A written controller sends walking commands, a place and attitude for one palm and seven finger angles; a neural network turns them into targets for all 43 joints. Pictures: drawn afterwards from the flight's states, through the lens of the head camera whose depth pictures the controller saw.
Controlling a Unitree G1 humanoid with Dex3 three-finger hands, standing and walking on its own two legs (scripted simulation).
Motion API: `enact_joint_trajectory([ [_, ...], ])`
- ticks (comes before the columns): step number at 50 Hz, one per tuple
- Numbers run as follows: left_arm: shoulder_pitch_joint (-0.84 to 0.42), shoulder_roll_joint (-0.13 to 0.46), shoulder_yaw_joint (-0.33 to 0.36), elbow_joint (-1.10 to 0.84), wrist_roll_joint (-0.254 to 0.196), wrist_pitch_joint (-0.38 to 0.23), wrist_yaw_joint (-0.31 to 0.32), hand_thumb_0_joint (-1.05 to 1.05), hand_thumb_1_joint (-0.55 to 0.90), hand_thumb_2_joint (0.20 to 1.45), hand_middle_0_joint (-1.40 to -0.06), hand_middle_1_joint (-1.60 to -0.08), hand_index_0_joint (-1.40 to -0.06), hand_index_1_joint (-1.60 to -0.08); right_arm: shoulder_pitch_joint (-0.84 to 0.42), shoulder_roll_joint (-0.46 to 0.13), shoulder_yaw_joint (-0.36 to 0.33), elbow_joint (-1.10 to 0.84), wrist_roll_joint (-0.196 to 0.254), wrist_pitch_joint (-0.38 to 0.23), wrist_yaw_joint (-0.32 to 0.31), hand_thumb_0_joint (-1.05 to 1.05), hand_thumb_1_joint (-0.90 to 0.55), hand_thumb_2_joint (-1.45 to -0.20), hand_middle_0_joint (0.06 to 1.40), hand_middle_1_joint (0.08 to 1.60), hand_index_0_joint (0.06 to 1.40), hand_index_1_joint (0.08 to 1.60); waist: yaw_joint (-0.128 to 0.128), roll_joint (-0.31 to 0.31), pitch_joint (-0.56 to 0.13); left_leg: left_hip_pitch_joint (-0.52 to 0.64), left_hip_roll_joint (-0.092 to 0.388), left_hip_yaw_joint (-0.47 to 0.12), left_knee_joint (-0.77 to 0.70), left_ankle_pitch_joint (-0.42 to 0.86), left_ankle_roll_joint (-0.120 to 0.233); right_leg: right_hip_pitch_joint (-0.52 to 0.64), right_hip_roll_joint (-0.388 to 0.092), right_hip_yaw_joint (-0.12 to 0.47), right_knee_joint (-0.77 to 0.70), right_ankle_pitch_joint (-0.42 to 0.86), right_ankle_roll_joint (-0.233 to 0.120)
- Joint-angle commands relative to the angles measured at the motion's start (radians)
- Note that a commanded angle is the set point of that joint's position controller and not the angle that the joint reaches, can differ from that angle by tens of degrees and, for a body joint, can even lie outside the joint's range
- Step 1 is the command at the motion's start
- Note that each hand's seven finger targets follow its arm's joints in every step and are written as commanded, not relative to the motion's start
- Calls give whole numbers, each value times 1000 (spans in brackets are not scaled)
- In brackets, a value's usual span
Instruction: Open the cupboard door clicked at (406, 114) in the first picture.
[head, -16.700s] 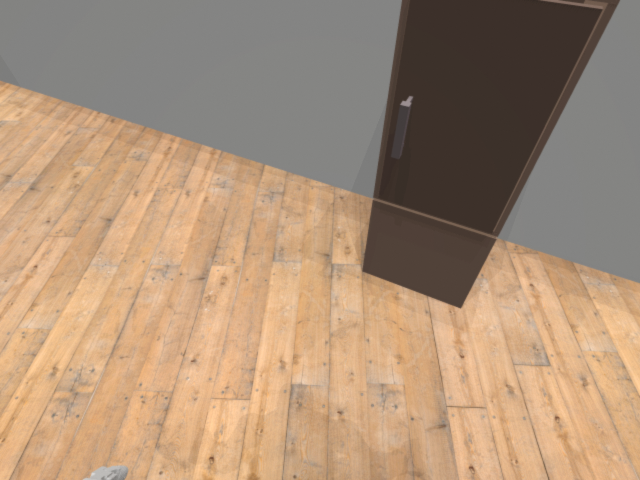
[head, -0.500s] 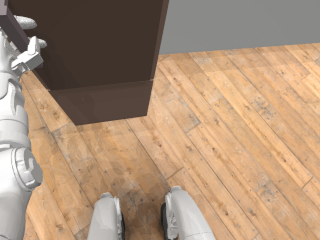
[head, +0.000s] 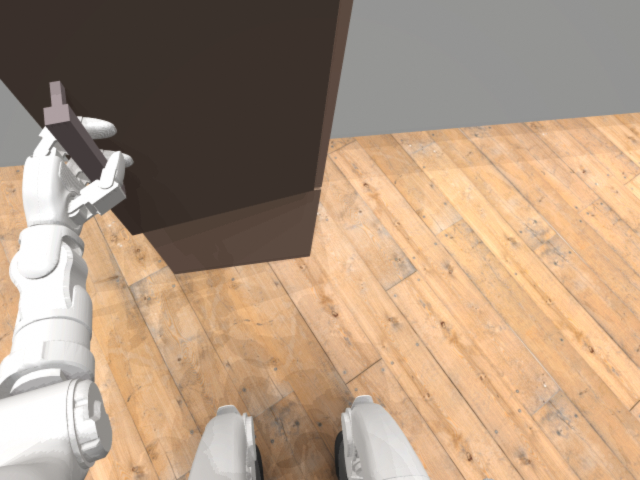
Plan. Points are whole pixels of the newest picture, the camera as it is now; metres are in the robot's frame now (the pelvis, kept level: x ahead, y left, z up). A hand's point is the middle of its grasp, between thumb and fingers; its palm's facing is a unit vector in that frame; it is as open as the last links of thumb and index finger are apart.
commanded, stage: pull the door open along its arc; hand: left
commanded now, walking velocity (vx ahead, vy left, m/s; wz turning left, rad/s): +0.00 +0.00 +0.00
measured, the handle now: (89, 146) +0.51 +0.25 +0.04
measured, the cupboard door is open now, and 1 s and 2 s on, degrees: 9 49 51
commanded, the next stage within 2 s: open thumb and fingers to let go in 0.70 s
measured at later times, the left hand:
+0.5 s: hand (188, 262) +0.36 +0.13 +0.03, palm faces +0.52 -0.86 +0.00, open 6.0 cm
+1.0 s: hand (250, 301) +0.31 +0.06 +0.03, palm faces +0.47 -0.88 -0.03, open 6.6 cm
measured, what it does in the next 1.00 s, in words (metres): stands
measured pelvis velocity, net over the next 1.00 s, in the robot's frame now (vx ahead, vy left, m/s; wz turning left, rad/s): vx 0.00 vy -0.05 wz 0.09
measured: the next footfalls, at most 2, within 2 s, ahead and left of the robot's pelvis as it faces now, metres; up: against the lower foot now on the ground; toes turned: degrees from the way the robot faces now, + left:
none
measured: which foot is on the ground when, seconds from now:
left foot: down 0.00-1.00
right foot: down 0.00-1.00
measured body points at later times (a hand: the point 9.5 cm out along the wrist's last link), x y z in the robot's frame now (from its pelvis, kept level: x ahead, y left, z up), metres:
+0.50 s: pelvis +0.00 -0.02 +0.01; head +0.09 -0.02 +0.45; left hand +0.33 +0.17 +0.03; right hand +0.16 -0.24 -0.11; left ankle +0.01 +0.11 -0.63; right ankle +0.01 -0.13 -0.63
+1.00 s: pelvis +0.00 -0.05 +0.01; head +0.08 -0.05 +0.45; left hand +0.28 +0.11 +0.04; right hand +0.19 -0.24 -0.11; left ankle +0.01 +0.11 -0.63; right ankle +0.01 -0.13 -0.63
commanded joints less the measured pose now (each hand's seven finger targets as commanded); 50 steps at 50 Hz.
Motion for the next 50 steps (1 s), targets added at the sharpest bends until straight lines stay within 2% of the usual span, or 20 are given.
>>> enact_joint_trajectory([
  [1,-21,180,5,-288,-44,-73,0,0,900,900,-400,-1350,-400,-1350,94,-164,-75,-97,10,-32,-12,0,-900,-900,200,300,200,300,82,70,-508,376,-70,-22,-146,502,14,349,37,-7,-122,480,-25],
  [2,-17,146,81,-323,-93,-73,92,0,900,900,-400,-1350,-400,-1350,81,-145,-76,-103,5,-40,-17,0,-900,-900,200,300,200,300,118,53,-481,348,-70,-16,-157,487,7,355,32,-17,-125,463,-20],
  [4,62,37,44,-354,-85,-74,225,0,900,900,-400,-1350,-400,-1350,63,-130,-77,-104,-5,-54,-12,0,-900,-900,200,300,200,300,117,31,-441,340,-69,-14,-172,470,-4,347,30,-23,-124,439,-19],
  [5,90,19,31,-376,-66,-84,281,0,900,900,-400,-1350,-400,-1350,60,-128,-76,-102,-11,-61,-8,0,-900,-900,200,300,200,300,117,5,-432,331,-68,-13,-171,468,-5,353,32,-21,-121,446,-20],
  [7,148,-45,-11,-454,-17,-100,390,0,900,900,-400,-1350,-400,-1350,46,-115,-77,-108,-26,-64,5,0,-900,-900,200,300,200,300,135,75,-455,367,-67,-6,-177,513,-17,353,24,-21,-104,464,-27],
  [9,170,-102,-81,-486,41,-107,466,0,900,900,-400,-1350,-400,-1350,32,-111,-78,-110,-39,-61,16,0,-900,-900,200,300,200,300,121,23,-432,364,-65,-6,-178,485,-17,355,24,-21,-104,454,-28],
  [13,178,-228,-162,-537,102,-114,632,0,900,900,-400,-1350,-400,-1350,-14,-92,-79,-117,-59,-64,21,0,-900,-900,200,300,200,300,124,-6,-412,337,-75,-3,-183,410,-17,379,15,-16,-115,423,-31],
  [15,179,-274,-203,-546,137,-116,699,0,900,900,-400,-1350,-400,-1350,-27,-87,-82,-116,-70,-70,19,0,-900,-900,200,300,200,300,114,-62,-414,328,-78,-8,-177,389,-11,389,15,-15,-123,414,-28],
  [17,182,-333,-263,-552,176,-117,755,0,900,900,-400,-1350,-400,-1350,-47,-77,-84,-108,-76,-75,20,0,-900,-900,200,300,200,300,114,-27,-408,338,-81,-4,-181,367,-14,378,9,-15,-128,394,-30],
  [20,184,-379,-344,-557,234,-126,789,0,900,900,-400,-1350,-400,-1350,-61,-72,-90,-99,-86,-85,17,0,-900,-900,200,300,200,300,96,-80,-395,337,-83,-9,-177,334,-7,375,9,-13,-144,375,-29],
  [21,201,-405,-374,-563,244,-129,793,0,900,900,-400,-1350,-400,-1350,-74,-66,-91,-99,-86,-89,17,0,-900,-900,200,300,200,300,103,-67,-399,338,-86,-4,-179,325,-7,384,5,-9,-150,373,-28],
  [30,365,-546,-552,-643,270,-123,820,0,900,900,-400,-1350,-400,-1350,-135,-39,-86,-107,-88,-130,15,0,-900,-900,200,300,200,300,111,-82,-363,350,-95,-4,-187,302,-1,414,-5,-3,-189,362,-35],
  [36,516,-615,-636,-722,306,-97,840,0,900,900,-400,-1350,-400,-1350,-174,-16,-75,-128,-93,-167,11,0,-900,-900,200,300,200,300,135,-95,-362,346,-103,-4,-188,297,-1,429,-15,1,-192,355,-38],
  [39,405,-590,-615,-711,328,-85,868,0,900,900,-400,-1350,-400,-1350,-182,-14,-70,-107,-99,-178,-2,0,-900,-900,200,300,200,300,111,-110,-305,314,-105,-11,-165,244,-1,378,-26,22,-204,294,-30],
  [40,317,-546,-582,-696,342,-88,884,0,900,900,-400,-1350,-400,-1350,-181,-16,-68,-93,-100,-179,-11,0,-900,-900,200,300,200,300,94,-131,-278,296,-101,-20,-156,222,1,355,-28,28,-210,251,-28],
  [41,316,-552,-569,-691,334,-93,892,0,830,870,-395,-1342,-395,-1342,-191,-13,-70,-92,-104,-180,-14,0,-900,-900,200,300,200,300,112,-95,-302,294,-107,-15,-153,215,0,358,-30,38,-209,235,-28],
  [42,346,-547,-552,-672,328,-93,894,0,760,840,-390,-1335,-390,-1335,-192,-9,-67,-91,-103,-182,-15,0,-900,-900,200,300,200,300,121,-105,-314,290,-110,-14,-153,212,-1,376,-32,40,-210,234,-29],
  [44,358,-555,-549,-665,307,-94,886,0,620,780,-380,-1320,-380,-1320,-200,-8,-68,-94,-100,-185,-18,0,-900,-900,200,300,200,300,119,-136,-328,285,-112,-10,-148,210,0,402,-38,57,-223,246,-21],
  [47,375,-576,-570,-686,292,-91,871,0,410,690,-365,-1298,-365,-1298,-195,-8,-71,-100,-98,-184,-18,0,-900,-900,200,300,200,300,124,-113,-362,301,-112,-8,-150,231,-1,420,-38,50,-212,289,-20],
  [50,373,-553,-554,-667,283,-83,859,0,200,600,-350,-1275,-350,-1275,-192,-14,-70,-102,-95,-178,-21,0,-900,-900,200,300,200,300,115,-157,-330,283,-109,-15,-148,223,0,420,-40,56,-221,283,-16],
])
